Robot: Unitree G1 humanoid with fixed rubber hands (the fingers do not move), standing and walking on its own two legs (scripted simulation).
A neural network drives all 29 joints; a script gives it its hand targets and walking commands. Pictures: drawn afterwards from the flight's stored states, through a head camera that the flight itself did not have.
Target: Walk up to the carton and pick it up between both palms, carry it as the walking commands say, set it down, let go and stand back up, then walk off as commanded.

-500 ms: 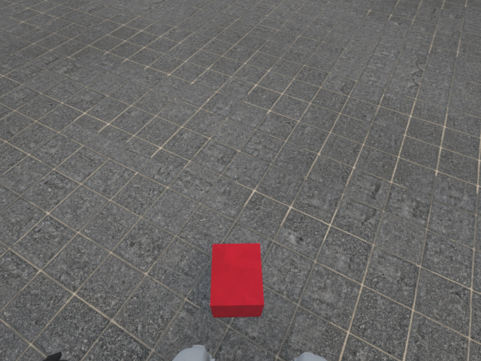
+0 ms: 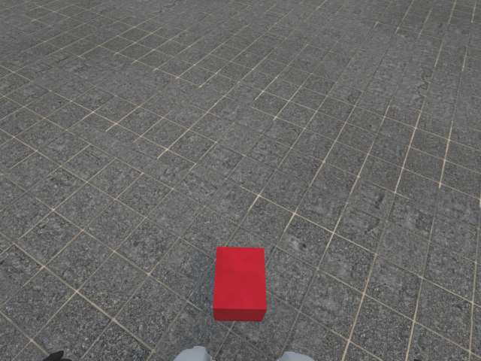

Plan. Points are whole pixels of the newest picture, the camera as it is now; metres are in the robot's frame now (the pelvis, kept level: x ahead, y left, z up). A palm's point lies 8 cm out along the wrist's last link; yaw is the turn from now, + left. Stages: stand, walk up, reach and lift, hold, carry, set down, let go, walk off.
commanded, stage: walk up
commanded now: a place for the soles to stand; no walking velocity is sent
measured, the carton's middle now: (239, 284) +0.45 -0.01 -0.65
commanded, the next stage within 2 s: reach and lift in 1.32 s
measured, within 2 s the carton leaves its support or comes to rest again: neither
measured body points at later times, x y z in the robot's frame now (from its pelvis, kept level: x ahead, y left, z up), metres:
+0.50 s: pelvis +0.00 +0.02 +0.00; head +0.04 +0.03 +0.45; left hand +0.09 +0.35 -0.10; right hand +0.10 -0.31 -0.10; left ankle +0.04 +0.13 -0.71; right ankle +0.02 -0.12 -0.70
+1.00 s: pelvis -0.02 +0.05 +0.01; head +0.02 +0.07 +0.45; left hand +0.06 +0.39 -0.10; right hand +0.10 -0.26 -0.10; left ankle +0.01 +0.16 -0.71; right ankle +0.02 -0.09 -0.71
